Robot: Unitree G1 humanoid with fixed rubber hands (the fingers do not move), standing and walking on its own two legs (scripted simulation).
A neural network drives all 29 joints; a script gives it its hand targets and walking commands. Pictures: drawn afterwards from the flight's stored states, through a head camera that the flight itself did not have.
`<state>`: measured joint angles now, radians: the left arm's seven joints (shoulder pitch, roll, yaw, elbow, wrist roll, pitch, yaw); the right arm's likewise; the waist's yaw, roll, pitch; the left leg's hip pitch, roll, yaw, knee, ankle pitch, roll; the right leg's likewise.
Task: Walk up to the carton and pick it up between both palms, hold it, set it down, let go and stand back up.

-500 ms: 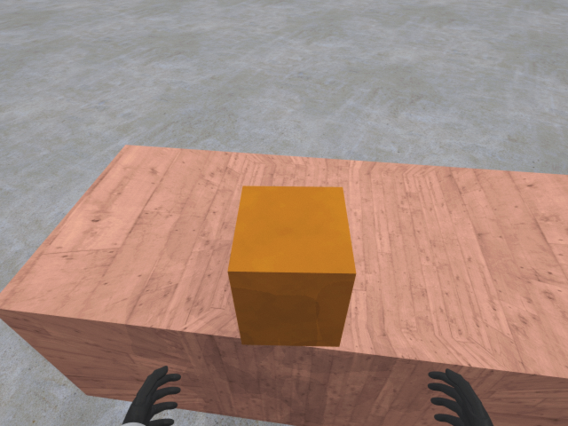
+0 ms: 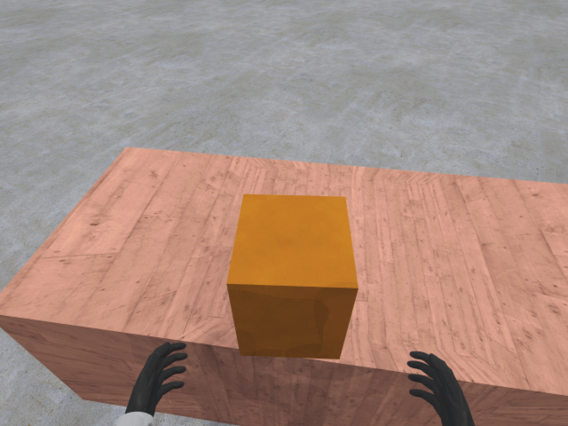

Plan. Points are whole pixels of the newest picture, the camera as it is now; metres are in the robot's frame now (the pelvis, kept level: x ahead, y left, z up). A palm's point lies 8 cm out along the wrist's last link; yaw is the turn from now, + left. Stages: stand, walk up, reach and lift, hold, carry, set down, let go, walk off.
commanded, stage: reach and lift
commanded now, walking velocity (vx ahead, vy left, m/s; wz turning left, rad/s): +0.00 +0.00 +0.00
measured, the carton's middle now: (292, 277) +0.43 +0.04 -0.09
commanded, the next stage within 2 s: none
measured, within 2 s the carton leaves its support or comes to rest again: neither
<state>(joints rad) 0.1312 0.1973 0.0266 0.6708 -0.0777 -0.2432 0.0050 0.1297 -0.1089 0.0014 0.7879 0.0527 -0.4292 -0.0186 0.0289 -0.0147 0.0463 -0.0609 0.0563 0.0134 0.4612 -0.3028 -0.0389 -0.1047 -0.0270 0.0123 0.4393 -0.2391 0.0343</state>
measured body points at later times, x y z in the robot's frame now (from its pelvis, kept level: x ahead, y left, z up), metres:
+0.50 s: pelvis +0.00 +0.01 +0.00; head +0.00 +0.02 +0.44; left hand +0.24 +0.23 -0.03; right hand +0.26 -0.17 -0.03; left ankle -0.03 +0.14 -0.74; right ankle +0.01 -0.14 -0.74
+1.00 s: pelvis +0.00 +0.00 +0.00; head +0.02 +0.02 +0.45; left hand +0.32 +0.24 +0.01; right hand +0.34 -0.17 +0.01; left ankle -0.03 +0.14 -0.74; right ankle +0.01 -0.14 -0.74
